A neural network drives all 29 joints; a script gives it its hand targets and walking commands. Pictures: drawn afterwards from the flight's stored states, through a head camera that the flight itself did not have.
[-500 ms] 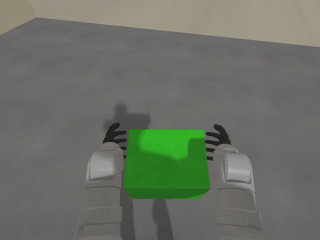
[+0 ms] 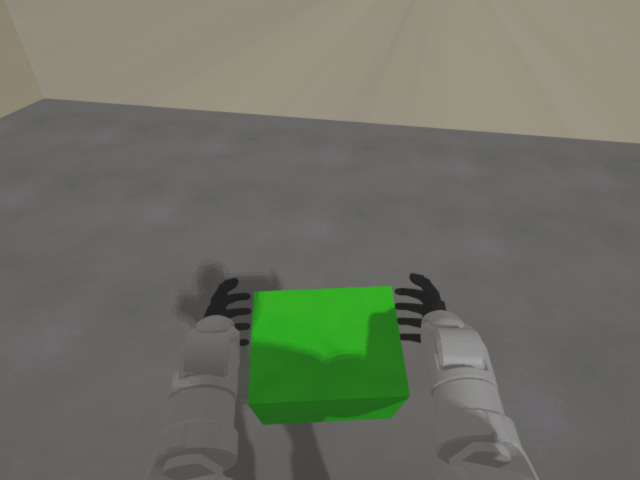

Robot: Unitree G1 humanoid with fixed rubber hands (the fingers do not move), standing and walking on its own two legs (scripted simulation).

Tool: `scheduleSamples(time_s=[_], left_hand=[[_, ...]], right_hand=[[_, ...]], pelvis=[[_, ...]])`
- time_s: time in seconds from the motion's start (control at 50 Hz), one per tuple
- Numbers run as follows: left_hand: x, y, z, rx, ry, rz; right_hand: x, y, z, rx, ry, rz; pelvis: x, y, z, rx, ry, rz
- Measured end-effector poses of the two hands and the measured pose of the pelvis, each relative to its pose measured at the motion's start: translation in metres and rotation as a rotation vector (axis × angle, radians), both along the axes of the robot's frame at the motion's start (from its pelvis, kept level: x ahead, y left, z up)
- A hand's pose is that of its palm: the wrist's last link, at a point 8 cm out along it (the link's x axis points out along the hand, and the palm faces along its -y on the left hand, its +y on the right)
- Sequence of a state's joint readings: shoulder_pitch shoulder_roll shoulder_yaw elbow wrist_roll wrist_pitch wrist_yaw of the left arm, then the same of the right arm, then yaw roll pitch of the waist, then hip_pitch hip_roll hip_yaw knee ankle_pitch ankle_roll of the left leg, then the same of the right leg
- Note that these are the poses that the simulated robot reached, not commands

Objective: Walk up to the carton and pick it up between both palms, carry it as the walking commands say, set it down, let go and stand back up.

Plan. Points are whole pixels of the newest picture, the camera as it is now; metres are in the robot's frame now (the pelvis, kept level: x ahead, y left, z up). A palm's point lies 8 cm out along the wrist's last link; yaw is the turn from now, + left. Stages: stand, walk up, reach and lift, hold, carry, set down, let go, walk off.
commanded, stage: hold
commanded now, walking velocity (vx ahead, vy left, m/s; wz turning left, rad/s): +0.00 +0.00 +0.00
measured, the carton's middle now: (325, 357) +0.33 +0.02 -0.03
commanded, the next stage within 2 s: set down in 0.20 s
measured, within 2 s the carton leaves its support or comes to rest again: neither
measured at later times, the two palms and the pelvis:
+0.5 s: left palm (228, 340) +0.30 +0.16 +0.03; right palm (436, 346) +0.32 -0.13 +0.03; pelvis +0.01 -0.01 +0.00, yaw +1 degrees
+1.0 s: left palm (237, 371) +0.31 +0.16 -0.06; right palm (420, 375) +0.33 -0.12 -0.06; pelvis -0.01 +0.00 -0.03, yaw +2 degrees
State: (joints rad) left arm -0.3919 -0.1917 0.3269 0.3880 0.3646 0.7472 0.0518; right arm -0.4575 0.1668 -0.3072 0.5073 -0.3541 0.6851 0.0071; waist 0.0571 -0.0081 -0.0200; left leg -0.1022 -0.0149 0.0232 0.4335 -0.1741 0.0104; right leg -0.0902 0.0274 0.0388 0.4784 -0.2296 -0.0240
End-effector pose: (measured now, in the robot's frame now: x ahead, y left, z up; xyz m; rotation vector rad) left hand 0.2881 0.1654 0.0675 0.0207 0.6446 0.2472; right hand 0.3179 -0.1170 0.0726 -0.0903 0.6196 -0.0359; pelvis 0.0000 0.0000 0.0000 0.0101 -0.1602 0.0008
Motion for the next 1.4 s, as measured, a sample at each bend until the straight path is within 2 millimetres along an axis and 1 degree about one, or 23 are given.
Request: scheduleSamples(time_s=[0.08, 0.2, 0.24, 0.34, 0.46, 0.62, 0.8, 0.94, 1.1, 1.4], left_hand=[[0.003, -0.003, 0.001, -0.002, 0.005, -0.004], [0.004, 0.001, -0.001, -0.004, 0.009, 0.011], [0.005, 0.001, -0.003, -0.015, 0.009, 0.011], [0.007, -0.002, -0.013, -0.019, 0.035, -0.018], [0.011, -0.007, -0.028, -0.018, 0.050, -0.038], [0.013, -0.006, -0.053, -0.028, 0.064, -0.033], [0.017, -0.004, -0.084, -0.022, 0.062, -0.018], [0.023, -0.004, -0.112, -0.018, 0.053, -0.005], [0.028, -0.009, -0.148, -0.030, 0.038, 0.007], [0.037, -0.006, -0.199, -0.052, 0.019, 0.053]], right_hand=[[0.003, -0.003, 0.001, -0.007, 0.003, 0.007], [0.007, 0.001, -0.001, -0.010, 0.005, 0.021], [0.005, 0.001, -0.004, -0.002, 0.007, 0.009], [-0.002, -0.006, -0.020, 0.021, 0.035, -0.003], [-0.001, -0.013, -0.037, 0.024, 0.054, -0.010], [0.005, -0.011, -0.060, 0.007, 0.075, -0.001], [0.011, -0.008, -0.091, 0.011, 0.073, -0.008], [0.013, -0.007, -0.120, 0.025, 0.064, -0.031], [0.015, -0.010, -0.154, 0.034, 0.052, -0.062], [0.033, -0.005, -0.206, 0.040, 0.050, -0.058]], pelvis=[[-0.001, 0.000, 0.001, 0.002, 0.007, -0.009], [0.002, -0.002, 0.002, 0.004, 0.025, -0.012], [0.005, -0.003, 0.003, -0.001, 0.026, 0.002], [0.008, -0.004, 0.004, -0.004, 0.024, 0.018], [0.009, -0.007, 0.002, 0.000, 0.039, 0.019], [0.008, -0.010, -0.002, -0.001, 0.101, 0.022], [0.001, -0.009, -0.010, -0.005, 0.212, 0.028], [-0.008, -0.006, -0.021, -0.008, 0.317, 0.030], [-0.019, -0.003, -0.041, -0.012, 0.443, 0.025], [-0.030, -0.002, -0.084, -0.015, 0.625, 0.027]])
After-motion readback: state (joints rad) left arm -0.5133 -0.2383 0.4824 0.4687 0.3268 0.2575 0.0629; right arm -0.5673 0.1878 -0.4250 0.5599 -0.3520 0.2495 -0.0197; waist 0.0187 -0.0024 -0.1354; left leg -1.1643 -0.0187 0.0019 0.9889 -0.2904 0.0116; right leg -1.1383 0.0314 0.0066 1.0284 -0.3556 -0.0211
